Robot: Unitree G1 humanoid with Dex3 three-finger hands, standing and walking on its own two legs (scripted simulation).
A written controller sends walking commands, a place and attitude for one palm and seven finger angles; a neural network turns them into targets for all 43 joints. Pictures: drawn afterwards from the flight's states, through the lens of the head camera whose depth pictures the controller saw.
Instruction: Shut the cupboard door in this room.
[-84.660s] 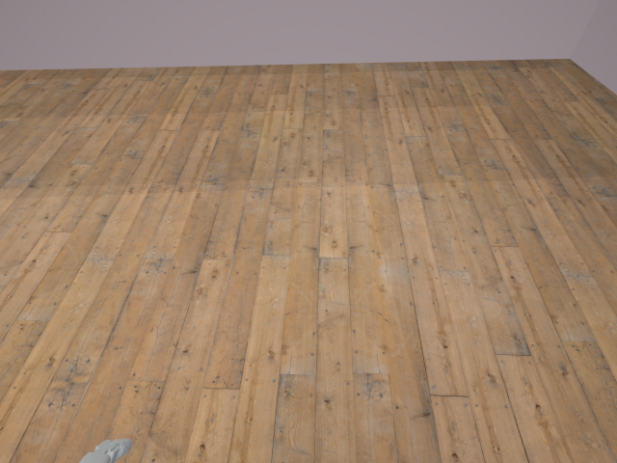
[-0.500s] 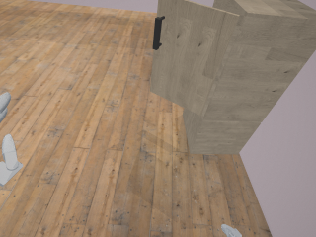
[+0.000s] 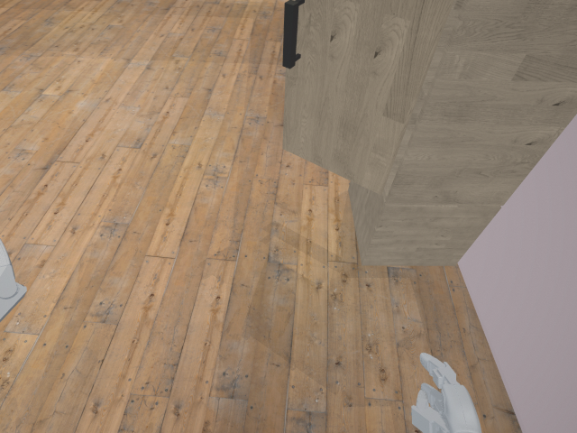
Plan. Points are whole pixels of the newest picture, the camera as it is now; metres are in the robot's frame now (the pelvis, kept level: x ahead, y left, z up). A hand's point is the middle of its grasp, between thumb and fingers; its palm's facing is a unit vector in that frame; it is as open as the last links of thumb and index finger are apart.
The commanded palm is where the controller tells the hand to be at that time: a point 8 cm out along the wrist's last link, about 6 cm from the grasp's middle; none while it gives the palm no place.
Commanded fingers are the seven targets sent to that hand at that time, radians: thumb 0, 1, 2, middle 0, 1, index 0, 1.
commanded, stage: stop stepping back and stand still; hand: left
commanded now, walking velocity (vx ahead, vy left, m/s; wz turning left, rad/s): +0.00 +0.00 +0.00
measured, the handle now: (294, 33) +1.02 +0.02 +0.07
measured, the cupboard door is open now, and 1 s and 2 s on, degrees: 55 55 55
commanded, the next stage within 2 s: let the arm hang, fingers relaxed in 0.88 s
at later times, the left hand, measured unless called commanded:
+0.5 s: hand out of the picture +0.19 +0.28 +0.17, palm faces +0.41 -0.79 -0.45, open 7.4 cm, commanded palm +0.13 +0.32 +0.18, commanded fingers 0.00 0.90 0.90 -0.20 -0.30 -0.20 -0.30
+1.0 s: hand out of the picture +0.17 +0.30 +0.15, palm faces +0.41 -0.79 -0.46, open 7.4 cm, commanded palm none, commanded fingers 0.00 0.90 0.90 -0.20 -0.30 -0.20 -0.30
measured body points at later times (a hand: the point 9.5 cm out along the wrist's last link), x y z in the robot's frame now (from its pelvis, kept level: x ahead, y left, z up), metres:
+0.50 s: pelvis -0.01 +0.02 +0.00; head -0.02 +0.03 +0.45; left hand +0.16 +0.32 +0.19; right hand +0.14 -0.22 -0.08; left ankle +0.04 +0.11 -0.73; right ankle -0.08 -0.09 -0.73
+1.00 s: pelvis -0.03 +0.03 +0.00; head -0.03 +0.04 +0.45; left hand +0.14 +0.34 +0.17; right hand +0.13 -0.19 -0.09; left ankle +0.05 +0.11 -0.73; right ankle -0.08 -0.09 -0.73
